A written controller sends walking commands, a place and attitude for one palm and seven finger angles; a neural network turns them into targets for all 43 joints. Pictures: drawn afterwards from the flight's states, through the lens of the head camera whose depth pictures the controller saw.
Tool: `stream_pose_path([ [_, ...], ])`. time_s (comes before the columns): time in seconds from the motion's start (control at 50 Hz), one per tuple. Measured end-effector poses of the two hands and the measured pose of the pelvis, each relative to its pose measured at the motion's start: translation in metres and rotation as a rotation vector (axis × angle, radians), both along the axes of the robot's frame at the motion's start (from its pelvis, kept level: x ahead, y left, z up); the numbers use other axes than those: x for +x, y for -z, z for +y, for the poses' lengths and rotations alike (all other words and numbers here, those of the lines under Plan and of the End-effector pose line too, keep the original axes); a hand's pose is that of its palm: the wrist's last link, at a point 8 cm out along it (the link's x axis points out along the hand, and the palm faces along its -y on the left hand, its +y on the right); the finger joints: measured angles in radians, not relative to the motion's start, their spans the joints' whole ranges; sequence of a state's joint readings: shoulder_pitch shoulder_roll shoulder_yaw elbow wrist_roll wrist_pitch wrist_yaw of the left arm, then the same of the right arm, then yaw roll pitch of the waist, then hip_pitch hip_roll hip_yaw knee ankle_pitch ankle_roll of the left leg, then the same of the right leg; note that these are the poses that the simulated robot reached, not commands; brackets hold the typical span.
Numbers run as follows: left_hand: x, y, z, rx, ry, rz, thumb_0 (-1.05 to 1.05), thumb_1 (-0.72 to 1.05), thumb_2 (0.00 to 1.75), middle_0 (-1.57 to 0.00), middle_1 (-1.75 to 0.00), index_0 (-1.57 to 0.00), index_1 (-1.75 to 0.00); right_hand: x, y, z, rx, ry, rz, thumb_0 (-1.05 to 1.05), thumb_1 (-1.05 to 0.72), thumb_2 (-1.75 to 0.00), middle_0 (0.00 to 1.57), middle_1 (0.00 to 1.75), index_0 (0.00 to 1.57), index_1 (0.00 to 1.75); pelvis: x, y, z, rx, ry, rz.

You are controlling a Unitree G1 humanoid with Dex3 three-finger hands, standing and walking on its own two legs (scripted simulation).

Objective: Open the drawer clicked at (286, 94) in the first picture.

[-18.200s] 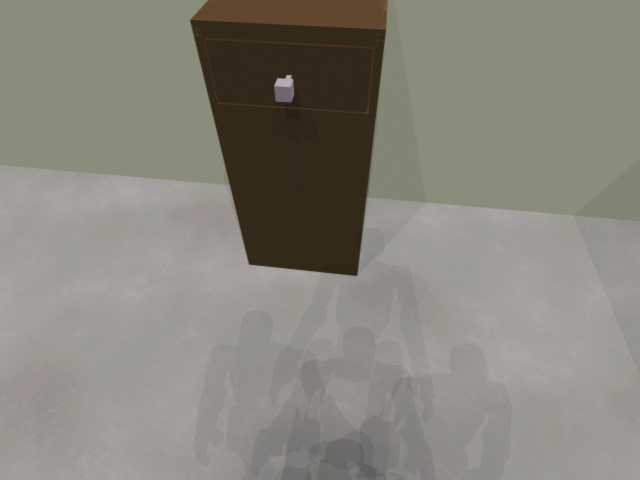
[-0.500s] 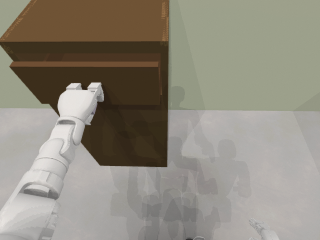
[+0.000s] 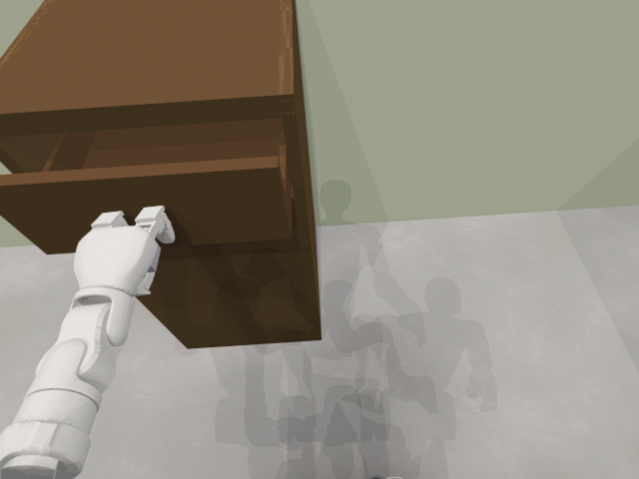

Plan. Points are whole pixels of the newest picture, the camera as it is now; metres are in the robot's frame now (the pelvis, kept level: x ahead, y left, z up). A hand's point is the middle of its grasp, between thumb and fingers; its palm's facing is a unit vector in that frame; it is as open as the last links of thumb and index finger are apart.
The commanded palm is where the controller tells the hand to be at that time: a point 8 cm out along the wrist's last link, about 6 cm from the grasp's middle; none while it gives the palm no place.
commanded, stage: pull the drawer open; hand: left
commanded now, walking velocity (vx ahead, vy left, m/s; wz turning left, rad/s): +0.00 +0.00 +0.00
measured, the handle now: (142, 240) +0.41 +0.26 +0.04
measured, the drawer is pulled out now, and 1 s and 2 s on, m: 0.09 0.29 0.30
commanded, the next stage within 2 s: open the thumb to release the handle in 1.34 s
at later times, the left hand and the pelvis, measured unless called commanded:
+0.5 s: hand (118, 362) +0.25 +0.25 +0.02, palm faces +0.00 -0.07 -1.00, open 7.1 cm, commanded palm +0.21 +0.26 +0.08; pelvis +0.01 +0.00 +0.00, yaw +1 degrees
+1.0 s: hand (97, 448) +0.16 +0.24 +0.02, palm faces -0.01 -0.07 -1.00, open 7.2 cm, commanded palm +0.13 +0.26 +0.08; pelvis +0.00 -0.01 +0.00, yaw +0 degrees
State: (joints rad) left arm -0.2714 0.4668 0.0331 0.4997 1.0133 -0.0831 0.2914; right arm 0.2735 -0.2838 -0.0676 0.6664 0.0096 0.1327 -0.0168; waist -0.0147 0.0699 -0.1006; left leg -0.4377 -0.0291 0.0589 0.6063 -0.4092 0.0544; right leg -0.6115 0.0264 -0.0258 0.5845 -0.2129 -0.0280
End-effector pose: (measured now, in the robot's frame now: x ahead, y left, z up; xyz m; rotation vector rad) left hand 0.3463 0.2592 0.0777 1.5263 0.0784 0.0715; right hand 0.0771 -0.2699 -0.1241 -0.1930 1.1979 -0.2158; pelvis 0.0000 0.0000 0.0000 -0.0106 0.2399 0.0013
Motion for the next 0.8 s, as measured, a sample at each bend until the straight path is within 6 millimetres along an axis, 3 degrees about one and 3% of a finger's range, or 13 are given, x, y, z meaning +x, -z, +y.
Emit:
stream_pose_path([
  [0.24,-0.053,0.000,-0.004,-0.006,-0.010,-0.005,0.05,0.45,0.74,-0.42,-1.35,-0.40,-1.35,0.097,-0.022,0.027,0.030,-0.123,-0.260,0.01,-0.90,-0.89,0.20,0.30,0.20,0.30,0.003,-0.003,0.001,0.001,-0.015,-0.058],
  [0.38,-0.087,0.000,-0.007,-0.025,-0.035,0.004,0.06,0.46,0.71,-0.42,-1.35,-0.40,-1.35,0.133,-0.034,0.046,0.067,-0.189,-0.352,0.01,-0.90,-0.89,0.20,0.30,0.20,0.30,0.009,-0.004,-0.001,0.001,-0.016,-0.080],
  [0.56,-0.130,0.000,-0.011,-0.026,-0.052,0.005,0.05,0.47,0.71,-0.42,-1.35,-0.39,-1.35,0.148,-0.033,0.058,0.083,-0.260,-0.350,0.01,-0.90,-0.89,0.20,0.30,0.20,0.30,0.012,-0.003,-0.004,0.002,-0.021,-0.096],
  [0.8,-0.175,-0.001,-0.015,-0.029,-0.070,0.018,0.05,0.48,0.69,-0.42,-1.35,-0.38,-1.35,0.141,-0.029,0.050,0.078,-0.256,-0.347,0.01,-0.90,-0.89,0.20,0.30,0.20,0.30,0.010,0.001,-0.010,0.003,-0.002,-0.096],
])
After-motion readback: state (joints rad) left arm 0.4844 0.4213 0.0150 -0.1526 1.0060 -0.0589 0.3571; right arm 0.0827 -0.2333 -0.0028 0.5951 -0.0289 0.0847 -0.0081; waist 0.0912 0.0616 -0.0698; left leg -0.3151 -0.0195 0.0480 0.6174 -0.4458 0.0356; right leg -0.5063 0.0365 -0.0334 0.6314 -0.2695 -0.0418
